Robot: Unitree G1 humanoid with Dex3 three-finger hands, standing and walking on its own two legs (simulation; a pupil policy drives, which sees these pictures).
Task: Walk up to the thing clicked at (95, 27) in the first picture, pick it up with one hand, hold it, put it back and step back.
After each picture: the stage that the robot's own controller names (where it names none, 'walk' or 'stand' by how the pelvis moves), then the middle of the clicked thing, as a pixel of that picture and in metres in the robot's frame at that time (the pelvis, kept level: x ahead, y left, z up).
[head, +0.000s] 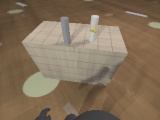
stand; (93, 29) +0.83 +0.02 +0.10
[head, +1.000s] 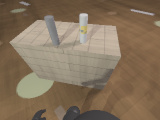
walk; (83, 29) +0.74 +0.13 +0.13
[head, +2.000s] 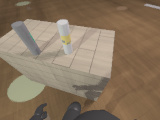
rise first; (66, 39) +0.54 +0.22 +0.13
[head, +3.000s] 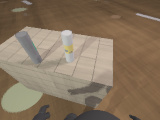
stand; (68, 48) +0.50 +0.19 +0.11
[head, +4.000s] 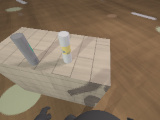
stand; (65, 49) +0.49 +0.20 +0.10
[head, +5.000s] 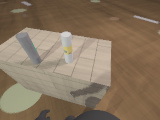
stand; (67, 49) +0.50 +0.20 +0.10
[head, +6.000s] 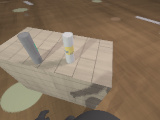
stand; (69, 49) +0.50 +0.19 +0.10
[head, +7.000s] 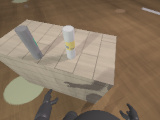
rise first; (70, 44) +0.51 +0.19 +0.10
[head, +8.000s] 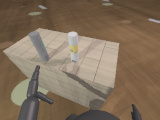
go down; (73, 48) +0.52 +0.19 +0.11
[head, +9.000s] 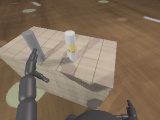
go down; (71, 48) +0.51 +0.18 +0.11
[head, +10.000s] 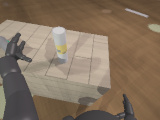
go down; (61, 48) +0.47 +0.18 +0.12
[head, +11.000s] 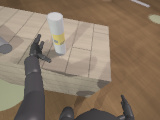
close in; (58, 38) +0.50 +0.19 +0.14
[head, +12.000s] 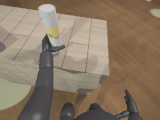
close; (53, 32) +0.52 +0.20 +0.17
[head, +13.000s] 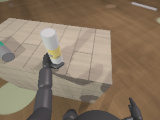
lift; (54, 51) +0.40 +0.21 +0.16
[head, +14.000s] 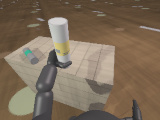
lift; (62, 47) +0.31 +0.17 +0.30
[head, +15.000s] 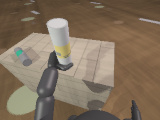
hold; (63, 49) +0.31 +0.15 +0.28
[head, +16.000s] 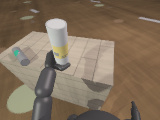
hold; (60, 50) +0.31 +0.16 +0.28
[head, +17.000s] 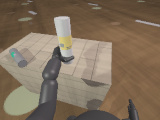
crouch; (65, 43) +0.39 +0.16 +0.27
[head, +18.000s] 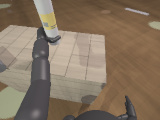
lower; (49, 22) +0.50 +0.22 +0.29
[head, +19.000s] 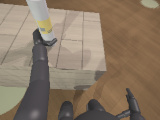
lower; (44, 26) +0.55 +0.20 +0.18
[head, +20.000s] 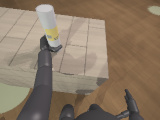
lower; (51, 33) +0.51 +0.19 +0.17
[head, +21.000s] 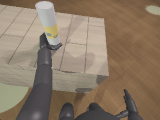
lower; (51, 31) +0.52 +0.19 +0.17
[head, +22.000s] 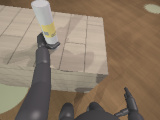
lower; (48, 30) +0.53 +0.20 +0.17
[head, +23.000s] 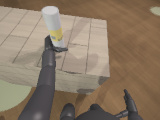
open; (56, 34) +0.51 +0.18 +0.16
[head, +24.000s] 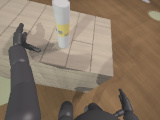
sink last; (62, 28) +0.52 +0.16 +0.17
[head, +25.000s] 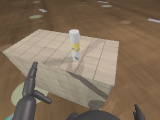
sink last; (75, 46) +0.53 +0.18 +0.14
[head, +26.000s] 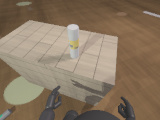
stand; (73, 43) +0.52 +0.16 +0.13
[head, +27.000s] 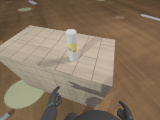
stand; (72, 47) +0.51 +0.17 +0.11
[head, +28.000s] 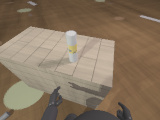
stand; (72, 48) +0.51 +0.17 +0.11
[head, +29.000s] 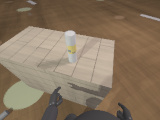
stand; (71, 48) +0.50 +0.18 +0.11
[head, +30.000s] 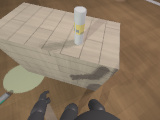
walk; (79, 28) +0.61 +0.11 +0.12
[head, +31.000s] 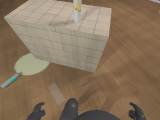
walk; (77, 7) +0.91 +0.22 +0.14
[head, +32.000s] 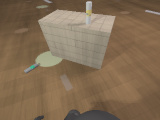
walk; (88, 13) +1.22 +0.14 +0.12
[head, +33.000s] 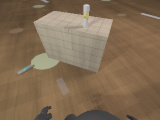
stand; (86, 16) +1.16 +0.13 +0.11
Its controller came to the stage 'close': yes
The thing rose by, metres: 0.21
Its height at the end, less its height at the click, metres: +0.00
